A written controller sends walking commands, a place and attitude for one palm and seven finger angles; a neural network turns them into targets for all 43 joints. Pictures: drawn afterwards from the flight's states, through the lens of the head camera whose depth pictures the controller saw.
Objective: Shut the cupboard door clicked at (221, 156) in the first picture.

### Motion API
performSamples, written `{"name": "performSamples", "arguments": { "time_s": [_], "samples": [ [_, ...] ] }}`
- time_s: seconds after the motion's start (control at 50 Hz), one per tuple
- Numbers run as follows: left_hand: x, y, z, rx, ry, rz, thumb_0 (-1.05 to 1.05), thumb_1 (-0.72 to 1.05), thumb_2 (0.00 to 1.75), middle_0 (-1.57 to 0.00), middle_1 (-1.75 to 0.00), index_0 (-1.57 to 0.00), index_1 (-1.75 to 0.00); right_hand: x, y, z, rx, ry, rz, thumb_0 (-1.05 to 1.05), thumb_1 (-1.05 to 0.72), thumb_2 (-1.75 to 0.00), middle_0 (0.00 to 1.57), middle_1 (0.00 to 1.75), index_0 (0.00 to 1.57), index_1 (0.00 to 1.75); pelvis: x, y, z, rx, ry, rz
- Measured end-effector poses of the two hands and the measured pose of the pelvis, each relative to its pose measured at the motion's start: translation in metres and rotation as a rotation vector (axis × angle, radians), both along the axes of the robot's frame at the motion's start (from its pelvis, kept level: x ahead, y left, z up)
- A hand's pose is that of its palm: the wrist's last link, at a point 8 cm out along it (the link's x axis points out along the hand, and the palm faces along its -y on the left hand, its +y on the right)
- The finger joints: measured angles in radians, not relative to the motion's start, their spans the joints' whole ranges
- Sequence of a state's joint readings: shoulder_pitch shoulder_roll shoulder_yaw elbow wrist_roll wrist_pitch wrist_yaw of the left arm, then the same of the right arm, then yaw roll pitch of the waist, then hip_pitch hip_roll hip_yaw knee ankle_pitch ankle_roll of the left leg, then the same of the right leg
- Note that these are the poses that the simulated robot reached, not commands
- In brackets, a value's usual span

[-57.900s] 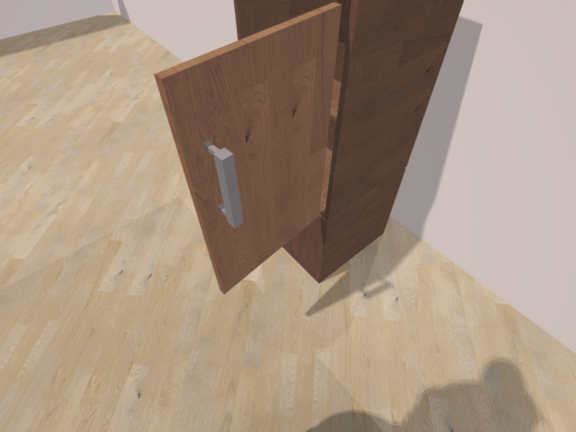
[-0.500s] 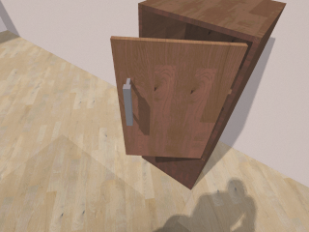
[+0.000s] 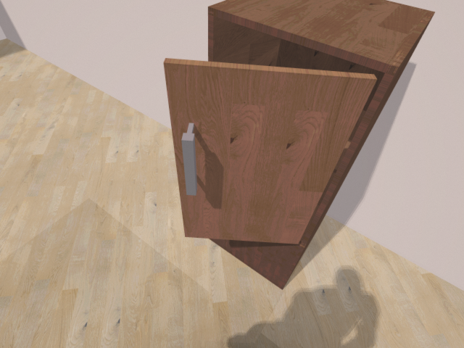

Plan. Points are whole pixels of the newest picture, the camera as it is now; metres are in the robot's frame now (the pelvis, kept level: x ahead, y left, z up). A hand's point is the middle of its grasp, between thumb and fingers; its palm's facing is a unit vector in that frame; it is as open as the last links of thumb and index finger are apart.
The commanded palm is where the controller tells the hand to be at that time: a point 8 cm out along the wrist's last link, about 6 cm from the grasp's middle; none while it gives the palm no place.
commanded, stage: shuffle to correct the standing spot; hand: left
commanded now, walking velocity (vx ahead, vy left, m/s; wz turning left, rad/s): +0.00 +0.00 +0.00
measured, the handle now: (191, 160) +0.48 +0.13 +0.03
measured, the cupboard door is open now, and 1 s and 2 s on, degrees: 33 33 33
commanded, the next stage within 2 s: come to a stop and stand still in 0.36 s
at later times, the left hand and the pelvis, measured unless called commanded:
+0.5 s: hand out of the picture +0.04 +0.12 -0.19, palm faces +0.04 -0.99 -0.17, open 7.4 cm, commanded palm none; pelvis +0.04 -0.05 -0.01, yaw +0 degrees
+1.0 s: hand out of the picture +0.06 +0.13 -0.18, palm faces +0.04 -0.98 -0.17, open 7.4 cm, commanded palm none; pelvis +0.05 -0.04 +0.00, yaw +0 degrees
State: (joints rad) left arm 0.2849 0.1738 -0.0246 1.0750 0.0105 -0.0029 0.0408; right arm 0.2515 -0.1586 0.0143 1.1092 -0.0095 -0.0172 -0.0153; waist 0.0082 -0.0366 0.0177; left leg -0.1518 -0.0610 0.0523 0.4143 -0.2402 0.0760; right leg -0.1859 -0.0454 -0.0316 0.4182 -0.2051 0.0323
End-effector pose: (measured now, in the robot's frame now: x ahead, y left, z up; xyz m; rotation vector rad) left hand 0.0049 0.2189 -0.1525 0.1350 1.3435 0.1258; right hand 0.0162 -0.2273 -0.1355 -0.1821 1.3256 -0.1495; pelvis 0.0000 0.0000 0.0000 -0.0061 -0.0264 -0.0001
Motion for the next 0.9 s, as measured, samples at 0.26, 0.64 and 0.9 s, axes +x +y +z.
{"name": "performSamples", "arguments": {
  "time_s": [0.26,0.64,0.9],
  "samples": [
    [0.005,-0.007,-0.004,-0.009,0.054,-0.009,0.0,0.91,0.9,-0.2,-0.3,-0.2,-0.3,-0.007,-0.002,-0.004,0.003,0.044,-0.047,0.0,-0.92,-0.9,0.2,0.3,0.2,0.3,0.015,-0.009,-0.003,0.011,0.005,-0.014],
    [0.03,-0.077,-0.006,-0.037,0.036,0.048,0.0,0.91,0.89,-0.2,-0.3,-0.2,-0.3,0.04,-0.063,-0.005,-0.02,0.065,-0.037,0.0,-0.91,-0.9,0.2,0.3,0.2,0.29,0.048,-0.062,-0.005,-0.014,0.028,0.009],
    [0.042,-0.057,-0.004,-0.022,0.028,0.041,0.01,0.92,0.89,-0.2,-0.3,-0.2,-0.3,0.104,-0.04,0.005,-0.006,-0.101,0.015,0.0,-0.94,-0.9,0.2,0.3,0.2,0.29,0.055,-0.049,0.0,0.001,0.008,-0.009]
  ]
}}
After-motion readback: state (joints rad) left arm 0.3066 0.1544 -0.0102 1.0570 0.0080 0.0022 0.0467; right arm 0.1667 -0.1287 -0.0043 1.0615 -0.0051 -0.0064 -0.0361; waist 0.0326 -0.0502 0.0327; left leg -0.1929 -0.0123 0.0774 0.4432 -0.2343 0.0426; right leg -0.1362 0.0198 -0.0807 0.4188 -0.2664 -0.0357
